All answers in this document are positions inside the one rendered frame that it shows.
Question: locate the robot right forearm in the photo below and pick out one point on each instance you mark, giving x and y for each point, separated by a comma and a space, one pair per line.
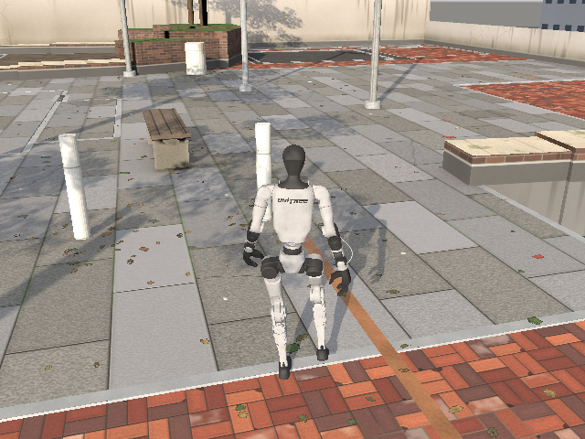
338, 251

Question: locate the right robot hand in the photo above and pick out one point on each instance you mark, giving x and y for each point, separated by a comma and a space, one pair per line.
346, 280

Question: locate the robot torso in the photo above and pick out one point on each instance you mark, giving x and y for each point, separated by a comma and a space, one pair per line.
292, 221

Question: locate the robot left forearm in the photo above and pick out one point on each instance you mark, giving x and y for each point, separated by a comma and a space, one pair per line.
251, 240

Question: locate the left robot upper arm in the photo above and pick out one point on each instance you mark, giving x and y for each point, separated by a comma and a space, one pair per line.
259, 209

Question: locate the left robot hand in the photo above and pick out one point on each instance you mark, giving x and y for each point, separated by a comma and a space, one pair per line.
255, 253

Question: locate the right robot upper arm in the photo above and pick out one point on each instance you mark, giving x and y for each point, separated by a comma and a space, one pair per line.
326, 210

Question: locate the right robot foot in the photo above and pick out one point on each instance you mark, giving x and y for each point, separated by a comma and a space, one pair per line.
322, 354

